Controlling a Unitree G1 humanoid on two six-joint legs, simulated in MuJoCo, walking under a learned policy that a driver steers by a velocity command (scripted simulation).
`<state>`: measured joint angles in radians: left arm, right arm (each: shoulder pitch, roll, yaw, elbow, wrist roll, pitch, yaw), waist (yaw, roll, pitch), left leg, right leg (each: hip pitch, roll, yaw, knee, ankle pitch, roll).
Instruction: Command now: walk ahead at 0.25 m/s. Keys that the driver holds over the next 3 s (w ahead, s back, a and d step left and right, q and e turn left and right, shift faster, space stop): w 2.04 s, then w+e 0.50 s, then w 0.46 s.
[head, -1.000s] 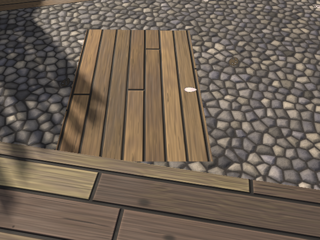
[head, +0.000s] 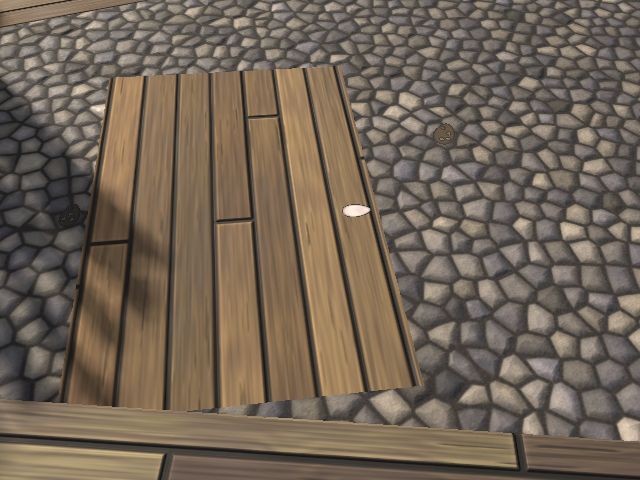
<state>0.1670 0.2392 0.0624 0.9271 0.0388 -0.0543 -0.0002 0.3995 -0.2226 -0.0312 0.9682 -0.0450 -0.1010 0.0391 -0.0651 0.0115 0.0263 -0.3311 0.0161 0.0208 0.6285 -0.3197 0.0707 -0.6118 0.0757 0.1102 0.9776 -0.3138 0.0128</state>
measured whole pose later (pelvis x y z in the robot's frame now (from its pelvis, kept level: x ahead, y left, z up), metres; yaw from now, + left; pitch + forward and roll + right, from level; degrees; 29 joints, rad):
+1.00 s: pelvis +0.43 -0.05 +0.01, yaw -1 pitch +1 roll +2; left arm 0.31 0.21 0.03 0.93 0.09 -0.09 -0.04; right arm 0.30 -0.20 -0.05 0.98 -0.04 -0.10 0.01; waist -0.04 -0.03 0.00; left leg -0.27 -0.09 0.08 0.40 -0.15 0.10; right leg -0.51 -0.08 0.06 1.15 -0.36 -0.07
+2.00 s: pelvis +1.02 -0.11 -0.12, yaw +0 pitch +3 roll -1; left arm 0.34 0.25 0.06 1.02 -0.03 -0.09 0.00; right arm 0.08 -0.22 -0.06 0.81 0.01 -0.09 0.02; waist 0.03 -0.01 0.01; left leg -0.43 -0.02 0.05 0.54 -0.17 0.06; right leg -0.35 -0.01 0.03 1.13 -0.43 -0.03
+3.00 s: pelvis +1.59 -0.22 -0.12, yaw -19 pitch +3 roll +0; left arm 0.39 0.27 0.08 0.92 -0.01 -0.05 0.01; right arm 0.00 -0.24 -0.05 0.79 0.00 -0.12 0.03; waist 0.07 0.00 0.02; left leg -0.49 -0.01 0.03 0.51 -0.05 0.07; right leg -0.02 0.06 0.09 0.54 -0.46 -0.05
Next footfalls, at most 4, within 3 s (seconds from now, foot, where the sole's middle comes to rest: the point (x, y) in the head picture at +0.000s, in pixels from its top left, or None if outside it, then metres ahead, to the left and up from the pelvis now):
0.34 right None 0.14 -0.17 -0.77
0.80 left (299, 471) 0.51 0.02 -0.77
1.42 right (403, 352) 0.84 -0.26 -0.88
1.90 left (307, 266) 1.13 -0.03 -0.88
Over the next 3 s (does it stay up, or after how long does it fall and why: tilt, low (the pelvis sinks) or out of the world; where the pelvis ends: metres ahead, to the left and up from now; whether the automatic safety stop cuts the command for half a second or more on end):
stays up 1.59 -0.22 -0.12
